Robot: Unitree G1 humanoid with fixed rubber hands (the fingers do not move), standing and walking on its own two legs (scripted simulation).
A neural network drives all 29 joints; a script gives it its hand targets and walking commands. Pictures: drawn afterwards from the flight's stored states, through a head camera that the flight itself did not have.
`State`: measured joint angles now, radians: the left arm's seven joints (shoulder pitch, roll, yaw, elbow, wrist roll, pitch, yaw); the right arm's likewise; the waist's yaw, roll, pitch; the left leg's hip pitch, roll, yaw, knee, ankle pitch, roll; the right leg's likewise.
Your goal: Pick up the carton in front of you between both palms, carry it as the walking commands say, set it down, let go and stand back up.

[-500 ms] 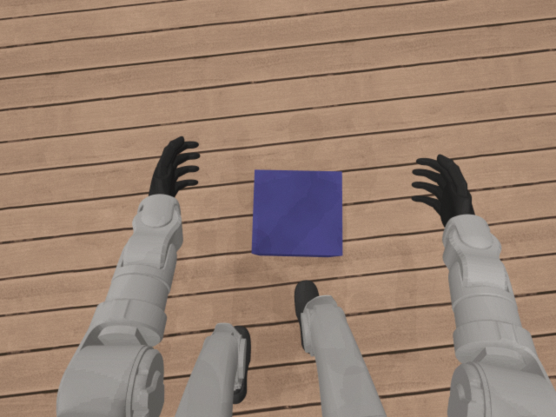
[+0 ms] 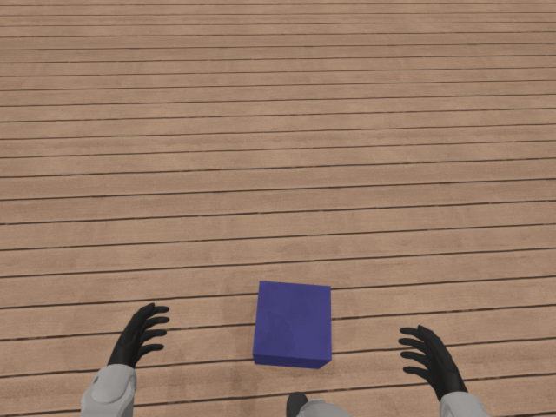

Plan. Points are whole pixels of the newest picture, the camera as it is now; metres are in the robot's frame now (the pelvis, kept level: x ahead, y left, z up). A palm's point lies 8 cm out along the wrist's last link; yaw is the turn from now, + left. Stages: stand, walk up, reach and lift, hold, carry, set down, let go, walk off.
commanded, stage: let go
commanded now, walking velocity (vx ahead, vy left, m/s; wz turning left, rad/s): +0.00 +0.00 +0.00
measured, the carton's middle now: (290, 327) +0.36 -0.06 -0.64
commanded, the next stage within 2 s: stand in 0.56 s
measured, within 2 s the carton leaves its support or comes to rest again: neither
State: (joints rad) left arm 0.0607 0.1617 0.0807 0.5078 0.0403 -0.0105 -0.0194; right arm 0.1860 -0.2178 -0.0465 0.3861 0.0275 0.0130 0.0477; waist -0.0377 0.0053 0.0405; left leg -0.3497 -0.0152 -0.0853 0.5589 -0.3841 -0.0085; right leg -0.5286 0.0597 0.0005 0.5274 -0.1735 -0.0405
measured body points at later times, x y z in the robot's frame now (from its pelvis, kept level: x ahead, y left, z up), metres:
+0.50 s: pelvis +0.01 +0.04 +0.01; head +0.03 +0.04 +0.46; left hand +0.19 +0.27 -0.07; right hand +0.18 -0.20 -0.07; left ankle -0.07 +0.13 -0.73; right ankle +0.05 -0.09 -0.73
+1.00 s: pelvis +0.03 +0.02 +0.00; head +0.04 +0.00 +0.45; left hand +0.14 +0.32 -0.09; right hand +0.17 -0.27 -0.11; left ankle -0.07 +0.13 -0.73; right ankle +0.05 -0.09 -0.73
